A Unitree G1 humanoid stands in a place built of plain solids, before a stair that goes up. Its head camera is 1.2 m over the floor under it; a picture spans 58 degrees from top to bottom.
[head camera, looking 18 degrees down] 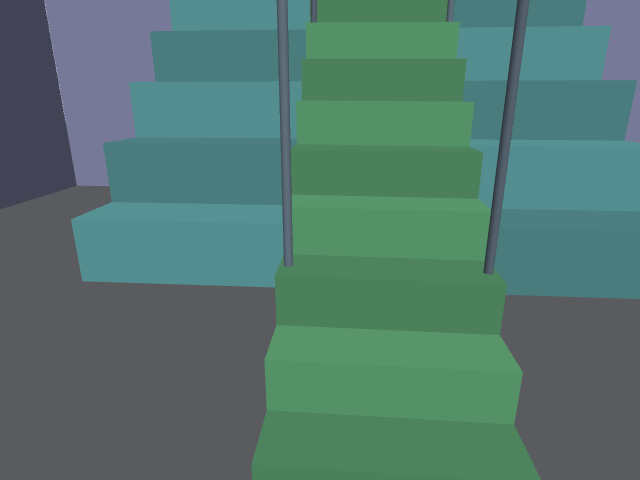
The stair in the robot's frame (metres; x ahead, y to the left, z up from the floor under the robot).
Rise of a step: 0.20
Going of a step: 0.23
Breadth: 0.81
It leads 4 degrees to the right of straight ahead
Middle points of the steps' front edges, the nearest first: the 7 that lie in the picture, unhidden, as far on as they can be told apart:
1.18 -0.23 0.40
1.41 -0.24 0.59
1.64 -0.26 0.79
1.86 -0.28 0.99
2.09 -0.29 1.19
2.32 -0.31 1.39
2.54 -0.33 1.59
